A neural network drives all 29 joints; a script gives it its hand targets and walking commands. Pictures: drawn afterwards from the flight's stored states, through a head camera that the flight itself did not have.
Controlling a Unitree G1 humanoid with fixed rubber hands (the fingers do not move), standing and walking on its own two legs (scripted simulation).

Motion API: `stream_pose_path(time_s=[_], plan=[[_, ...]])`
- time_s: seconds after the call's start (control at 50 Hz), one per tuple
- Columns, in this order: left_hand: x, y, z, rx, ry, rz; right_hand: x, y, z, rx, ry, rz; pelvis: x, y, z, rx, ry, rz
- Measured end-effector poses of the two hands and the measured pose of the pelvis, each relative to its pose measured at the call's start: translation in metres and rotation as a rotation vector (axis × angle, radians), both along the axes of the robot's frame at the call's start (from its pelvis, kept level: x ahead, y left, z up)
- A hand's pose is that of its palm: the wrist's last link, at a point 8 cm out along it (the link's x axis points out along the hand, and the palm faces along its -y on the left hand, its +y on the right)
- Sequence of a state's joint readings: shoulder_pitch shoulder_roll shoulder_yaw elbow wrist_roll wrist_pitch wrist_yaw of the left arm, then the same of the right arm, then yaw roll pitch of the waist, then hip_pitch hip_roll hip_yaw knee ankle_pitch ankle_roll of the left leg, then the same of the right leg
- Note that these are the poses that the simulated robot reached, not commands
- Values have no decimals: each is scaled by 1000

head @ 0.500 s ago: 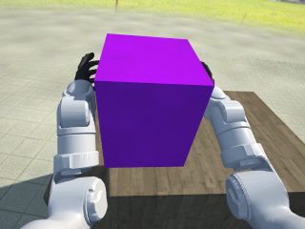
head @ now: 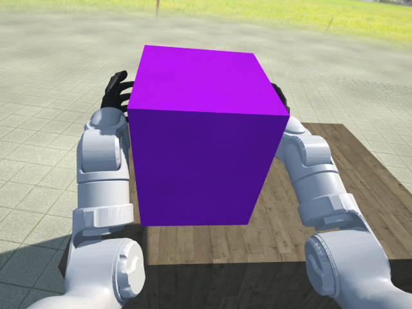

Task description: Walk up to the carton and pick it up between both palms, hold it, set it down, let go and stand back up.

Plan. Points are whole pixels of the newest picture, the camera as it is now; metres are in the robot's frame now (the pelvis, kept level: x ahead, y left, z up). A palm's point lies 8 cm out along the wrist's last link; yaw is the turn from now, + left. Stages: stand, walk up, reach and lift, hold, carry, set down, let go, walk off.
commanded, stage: hold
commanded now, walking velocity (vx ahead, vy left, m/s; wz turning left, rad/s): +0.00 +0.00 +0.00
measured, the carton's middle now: (198, 138) +0.37 +0.00 +0.22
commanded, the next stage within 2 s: set down in 0.66 s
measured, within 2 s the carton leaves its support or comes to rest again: neither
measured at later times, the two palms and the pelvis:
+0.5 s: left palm (113, 115) +0.38 +0.15 +0.26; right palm (277, 122) +0.37 -0.15 +0.25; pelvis +0.00 +0.00 +0.00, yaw +0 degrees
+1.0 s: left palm (120, 98) +0.39 +0.14 +0.28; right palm (286, 112) +0.37 -0.16 +0.27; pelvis +0.00 +0.00 +0.00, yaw +0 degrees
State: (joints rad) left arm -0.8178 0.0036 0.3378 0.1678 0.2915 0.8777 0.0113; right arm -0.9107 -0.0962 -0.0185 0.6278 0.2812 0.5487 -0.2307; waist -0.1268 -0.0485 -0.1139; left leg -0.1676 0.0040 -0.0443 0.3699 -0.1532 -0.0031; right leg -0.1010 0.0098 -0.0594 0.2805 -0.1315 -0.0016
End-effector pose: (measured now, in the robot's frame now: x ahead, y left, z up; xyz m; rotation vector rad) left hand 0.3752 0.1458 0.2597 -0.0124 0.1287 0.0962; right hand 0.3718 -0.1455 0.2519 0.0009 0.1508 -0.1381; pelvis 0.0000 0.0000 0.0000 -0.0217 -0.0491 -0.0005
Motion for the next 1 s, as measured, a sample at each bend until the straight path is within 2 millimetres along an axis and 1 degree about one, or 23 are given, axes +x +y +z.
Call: stream_pose_path(time_s=[0.7, 0.8, 0.9, 0.96, 1.0], plan=[[0, 0, 0, -1, -1, 1, 0, 0, 0, 0, 1, 0, 0, 0, 0, 0, 0, 0], [0, 1, 3, -5, -8, 0, 0, 1, 2, 0, -6, 0, 0, 0, 0, 0, 0, 0], [6, -4, 14, -10, -65, -27, 0, -4, 13, 15, -65, -23, 0, 0, 0, 0, -1, 0], [14, -8, 21, -29, -107, -61, 0, -9, 20, 25, -115, -51, 0, 0, 0, 1, 0, 1], [20, -10, 21, -38, -114, -81, 2, -11, 20, 44, -139, -66, 1, -1, 0, 4, -2, 2]])
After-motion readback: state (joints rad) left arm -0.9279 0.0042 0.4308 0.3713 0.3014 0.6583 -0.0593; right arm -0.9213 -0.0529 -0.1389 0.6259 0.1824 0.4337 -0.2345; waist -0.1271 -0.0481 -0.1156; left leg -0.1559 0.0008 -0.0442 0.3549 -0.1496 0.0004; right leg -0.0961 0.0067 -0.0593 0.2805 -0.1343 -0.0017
